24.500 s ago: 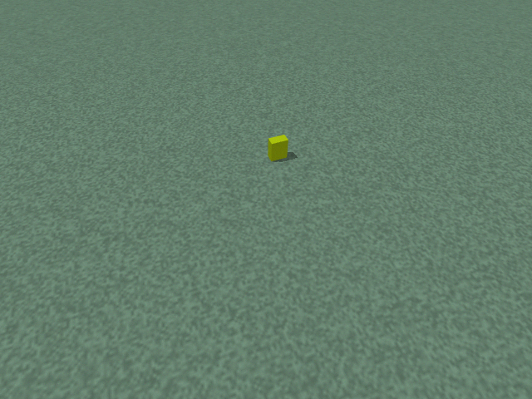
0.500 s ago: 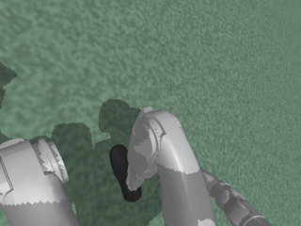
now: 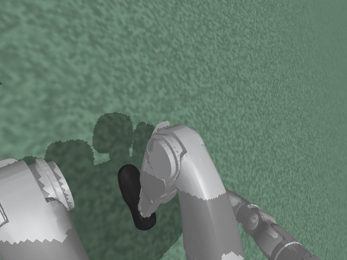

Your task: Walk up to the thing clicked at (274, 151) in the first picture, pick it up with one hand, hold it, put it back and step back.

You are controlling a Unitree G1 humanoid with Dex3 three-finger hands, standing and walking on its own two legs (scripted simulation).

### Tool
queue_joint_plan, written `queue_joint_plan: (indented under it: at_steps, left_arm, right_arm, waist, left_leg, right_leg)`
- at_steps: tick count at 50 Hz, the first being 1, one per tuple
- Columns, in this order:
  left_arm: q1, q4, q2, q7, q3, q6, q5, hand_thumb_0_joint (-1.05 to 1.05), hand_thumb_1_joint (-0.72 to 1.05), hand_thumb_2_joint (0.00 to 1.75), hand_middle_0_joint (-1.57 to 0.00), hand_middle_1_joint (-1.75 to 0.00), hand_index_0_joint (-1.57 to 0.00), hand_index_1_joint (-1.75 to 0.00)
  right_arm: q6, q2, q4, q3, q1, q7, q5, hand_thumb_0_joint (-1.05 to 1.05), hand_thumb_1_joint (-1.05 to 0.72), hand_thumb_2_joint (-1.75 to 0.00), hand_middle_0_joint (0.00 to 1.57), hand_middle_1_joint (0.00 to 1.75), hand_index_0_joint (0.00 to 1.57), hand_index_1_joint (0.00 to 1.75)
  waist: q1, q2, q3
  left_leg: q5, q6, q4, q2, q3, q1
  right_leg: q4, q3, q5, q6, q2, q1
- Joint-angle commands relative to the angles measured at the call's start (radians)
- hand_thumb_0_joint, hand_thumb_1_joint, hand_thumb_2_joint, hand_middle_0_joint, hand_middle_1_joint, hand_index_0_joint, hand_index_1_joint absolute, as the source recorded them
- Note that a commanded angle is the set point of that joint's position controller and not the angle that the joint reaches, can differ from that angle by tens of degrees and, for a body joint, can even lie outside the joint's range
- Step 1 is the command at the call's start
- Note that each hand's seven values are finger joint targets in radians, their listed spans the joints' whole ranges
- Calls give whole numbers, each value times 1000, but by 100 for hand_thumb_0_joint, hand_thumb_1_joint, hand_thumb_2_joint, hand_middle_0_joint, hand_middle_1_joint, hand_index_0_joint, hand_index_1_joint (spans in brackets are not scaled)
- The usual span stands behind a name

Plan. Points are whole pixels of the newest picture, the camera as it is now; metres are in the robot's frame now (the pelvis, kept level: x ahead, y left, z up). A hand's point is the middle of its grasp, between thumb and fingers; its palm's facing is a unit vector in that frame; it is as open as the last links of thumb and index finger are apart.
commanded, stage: loosen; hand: left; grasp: from the side
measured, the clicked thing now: out of the picture +0.46 +0.30 -0.23
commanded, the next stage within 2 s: open in 0.12 s
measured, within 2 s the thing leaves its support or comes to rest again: neither
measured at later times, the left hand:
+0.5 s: hand out of the picture +0.44 +0.32 -0.19, palm faces +0.49 -0.87 +0.00, open 13.9 cm
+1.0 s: hand out of the picture +0.43 +0.40 -0.10, palm faces +0.50 -0.87 -0.06, open 17.6 cm
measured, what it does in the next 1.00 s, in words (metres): stands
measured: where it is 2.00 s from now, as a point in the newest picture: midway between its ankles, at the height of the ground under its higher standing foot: (101, 235)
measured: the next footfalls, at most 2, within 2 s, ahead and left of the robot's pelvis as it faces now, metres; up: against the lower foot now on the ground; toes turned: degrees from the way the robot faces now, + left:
none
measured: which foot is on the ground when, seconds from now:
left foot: down 0.00-1.00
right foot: down 0.00-1.00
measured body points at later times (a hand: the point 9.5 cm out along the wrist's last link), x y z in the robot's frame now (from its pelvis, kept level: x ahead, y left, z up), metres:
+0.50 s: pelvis +0.00 +0.00 +0.00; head +0.24 +0.20 +0.31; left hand +0.41 +0.36 -0.18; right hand +0.16 -0.25 -0.03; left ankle +0.07 +0.12 -0.26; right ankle +0.15 -0.13 -0.26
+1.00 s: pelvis +0.00 +0.00 +0.01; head +0.22 +0.19 +0.35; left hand +0.40 +0.44 -0.10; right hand +0.16 -0.25 -0.03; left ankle +0.07 +0.12 -0.26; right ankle +0.15 -0.13 -0.26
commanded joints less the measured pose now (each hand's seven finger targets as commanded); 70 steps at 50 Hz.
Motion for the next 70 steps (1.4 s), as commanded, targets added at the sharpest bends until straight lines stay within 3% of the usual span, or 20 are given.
queue_joint_plan:
  at_steps: [1, 3, 16, 31, 39, 41, 44, 50, 53, 54, 55, 58, 60, 62, 63, 64, 66, 67, 68, 70]
  left_arm:
    - [-214, -139, 190, 14, 5, -83, -1, 0, 23, 119, -118, -131, -120, -131]
    - [-216, -136, 191, 16, 1, -91, 6, 0, 21, 112, -125, -131, -128, -129]
    - [-214, -123, 184, 0, -11, -101, -18, 0, -39, 24, -49, -39, -50, -38]
    - [-203, -119, 185, -2, 8, -96, -25, 0, -61, 6, -9, -8, -10, -7]
    - [-217, -319, 359, -28, 120, -74, -23, 0, -57, 8, -5, -6, -7, -5]
    - [-209, -381, 389, -44, 148, -43, -22, 0, -60, 6, -6, -6, -7, -5]
    - [-144, -422, 327, -105, 137, 35, -25, 0, -61, 4, -6, -5, -8, -4]
    - [-30, -377, -12, -249, -74, 214, -96, 0, -61, 0, -5, -5, -7, -3]
    - [-89, -458, 11, -254, -14, 246, -144, 0, -53, 0, -5, 0, -4, 0]
    - [-26, -391, 177, -209, -31, 313, 57, 0, -53, 4, -9, -5, -9, -4]
    - [-121, -467, 119, -199, -50, 339, 40, 0, -53, 4, -9, -5, -9, -5]
    - [-133, -708, 264, -155, 60, 407, 75, 0, -57, 4, -10, -5, -10, -5]
    - [-29, -709, 241, -133, 51, 483, 103, 0, -58, 5, -11, -7, -10, -7]
    - [-129, -865, 282, -111, 66, 515, 116, 0, -51, 8, -6, -6, -5, -6]
    - [-59, -849, 284, -102, 80, 546, 124, 0, -52, 7, -5, -6, -5, -6]
    - [1, -866, 261, -92, 81, 580, 126, 0, -54, 6, -5, -6, -5, -6]
    - [99, -860, 129, -88, 26, 637, 124, 0, -53, 7, -6, -6, -5, -6]
    - [137, -833, -40, -98, -90, 668, 116, 0, -52, 7, -6, -6, -5, -6]
    - [155, -870, -41, -91, -65, 694, 116, 0, -53, 7, -6, -6, -6, -6]
    - [286, -823, -137, -85, -117, 759, 108, 0, -56, 5, -5, -6, -5, -6]
  right_arm:
    - [19, -366, 10, -110, 58, -24, -7, 0, -90, -90, 20, 30, 20, 30]
    - [22, -370, 8, -109, 55, -23, -9, 0, -91, -90, 20, 30, 20, 30]
    - [19, -369, -2, -99, 39, -24, -8, 0, -92, -90, 20, 30, 20, 30]
    - [26, -371, -13, -98, 38, -26, -8, 0, -90, -90, 20, 30, 20, 30]
    - [34, -371, -3, -120, 62, -39, 3, 0, -91, -90, 20, 30, 20, 30]
    - [43, -367, 3, -141, 87, -41, 11, 0, -91, -90, 20, 30, 20, 30]
    - [51, -358, -11, -184, 107, -47, 35, 0, -92, -90, 20, 30, 20, 30]
    - [33, -321, 1, -263, 156, -54, 122, 0, -90, -90, 20, 30, 20, 30]
    - [20, -321, -5, -288, 184, -52, 153, 0, -81, -89, 20, 30, 20, 30]
    - [31, -275, 35, -335, 207, -53, 187, 0, -89, -92, 20, 30, 20, 30]
    - [40, -268, 20, -342, 217, -50, 198, 0, -96, -92, 20, 30, 20, 30]
    - [57, -279, -23, -414, 236, -62, 235, 0, -99, -93, 20, 30, 20, 30]
    - [67, -257, -35, -436, 252, -66, 262, 0, -102, -94, 20, 30, 20, 30]
    - [77, -225, -9, -454, 283, -72, 275, 0, -90, -90, 20, 30, 20, 30]
    - [81, -218, -5, -467, 298, -78, 286, 0, -90, -90, 20, 30, 20, 30]
    - [83, -188, -21, -467, 293, -80, 294, 0, -90, -90, 20, 30, 20, 30]
    - [81, -173, -23, -502, 314, -85, 308, 0, -90, -90, 20, 30, 20, 30]
    - [78, -163, -16, -523, 322, -85, 317, 0, -90, -90, 20, 30, 20, 30]
    - [74, -167, -24, -546, 326, -88, 326, 0, -90, -90, 20, 30, 20, 30]
    - [73, -152, -29, -573, 330, -90, 346, 0, -90, -90, 20, 30, 20, 30]
  waist:
    - [-130, 609, -587]
    - [-138, 628, -576]
    - [-134, 599, -569]
    - [-129, 607, -558]
    - [-60, 721, -661]
    - [-36, 781, -721]
    - [-15, 801, -755]
    - [-28, 581, -639]
    - [-2, 516, -657]
    - [71, 610, -743]
    - [41, 623, -756]
    - [137, 817, -971]
    - [157, 835, -954]
    - [156, 846, -950]
    - [176, 842, -945]
    - [199, 815, -955]
    - [191, 759, -979]
    - [162, 703, -948]
    - [174, 666, -950]
    - [189, 556, -948]
  left_leg:
    - [221, -35, -332, 68, 70, 417]
    - [222, -41, -347, 70, 59, 428]
    - [171, -30, -338, 66, 66, 390]
    - [181, -38, -354, 75, 52, 421]
    - [232, -41, -358, 74, 92, 459]
    - [259, -47, -380, 73, 103, 500]
    - [269, -53, -414, 71, 110, 528]
    - [135, -18, -429, 51, 127, 349]
    - [86, -3, -433, 42, 121, 318]
    - [103, -8, -487, 42, 159, 411]
    - [90, -10, -507, 48, 147, 422]
    - [108, -27, -594, 55, 159, 587]
    - [94, -28, -652, 53, 167, 591]
    - [86, -23, -657, 42, 195, 572]
    - [95, -23, -675, 39, 202, 575]
    - [107, -19, -672, 36, 221, 567]
    - [133, -14, -682, 27, 243, 577]
    - [107, -7, -693, 22, 246, 550]
    - [104, -4, -710, 21, 246, 556]
    - [81, 5, -733, 11, 258, 542]
  right_leg:
    - [-134, -103, 213, -73, 42, 303]
    - [-126, -112, 210, -75, 40, 296]
    - [-141, -111, 178, -76, 49, 296]
    - [-136, -118, 177, -77, 47, 286]
    - [-130, -86, 206, -86, 44, 326]
    - [-129, -75, 218, -90, 41, 339]
    - [-130, -67, 210, -96, 33, 291]
    - [-176, -63, 120, -95, 28, 174]
    - [-188, -57, 98, -91, 21, 177]
    - [-201, -24, 71, -102, 9, 147]
    - [-205, -23, 61, -103, 8, 133]
    - [-188, 8, 77, -109, -5, 153]
    - [-187, 28, 53, -117, -8, 121]
    - [-215, 51, 47, -124, -9, 115]
    - [-222, 61, 49, -125, -11, 118]
    - [-238, 73, 51, -127, -8, 127]
    - [-280, 88, 65, -128, -12, 138]
    - [-304, 88, 44, -128, -13, 127]
    - [-326, 91, 41, -127, -20, 121]
    - [-382, 104, 2, -125, -22, 134]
